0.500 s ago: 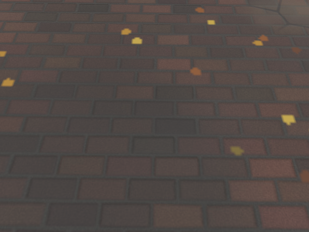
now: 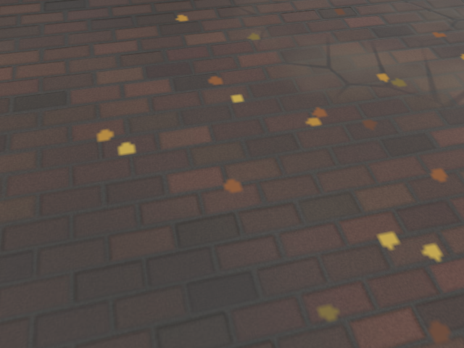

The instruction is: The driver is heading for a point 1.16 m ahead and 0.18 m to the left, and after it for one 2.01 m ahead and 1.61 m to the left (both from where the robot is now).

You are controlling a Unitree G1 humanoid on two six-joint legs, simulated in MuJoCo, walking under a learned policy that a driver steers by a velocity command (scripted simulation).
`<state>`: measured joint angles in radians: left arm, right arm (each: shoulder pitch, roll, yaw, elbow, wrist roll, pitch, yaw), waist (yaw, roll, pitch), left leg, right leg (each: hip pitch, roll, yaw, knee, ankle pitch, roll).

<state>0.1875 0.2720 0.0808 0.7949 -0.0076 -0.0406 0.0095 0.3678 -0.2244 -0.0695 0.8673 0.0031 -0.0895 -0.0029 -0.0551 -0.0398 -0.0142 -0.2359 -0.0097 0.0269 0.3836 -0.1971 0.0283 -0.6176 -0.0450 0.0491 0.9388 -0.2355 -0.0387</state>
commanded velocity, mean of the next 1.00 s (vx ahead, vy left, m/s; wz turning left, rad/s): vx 0.50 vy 0.00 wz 0.17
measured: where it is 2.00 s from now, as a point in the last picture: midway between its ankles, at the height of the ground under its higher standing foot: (158, 183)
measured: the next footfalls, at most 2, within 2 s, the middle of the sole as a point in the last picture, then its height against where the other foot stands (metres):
right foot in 0.24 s outside the picture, level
left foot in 0.76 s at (191, 318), level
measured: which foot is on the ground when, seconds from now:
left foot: down 0.00-0.26, up 0.28-0.74, down 0.76-1.00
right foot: up 0.00-0.22, down 0.24-0.78, up 0.80-1.00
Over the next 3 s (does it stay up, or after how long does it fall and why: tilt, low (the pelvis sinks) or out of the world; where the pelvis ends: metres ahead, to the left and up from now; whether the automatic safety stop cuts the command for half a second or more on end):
stays up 1.36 0.60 0.00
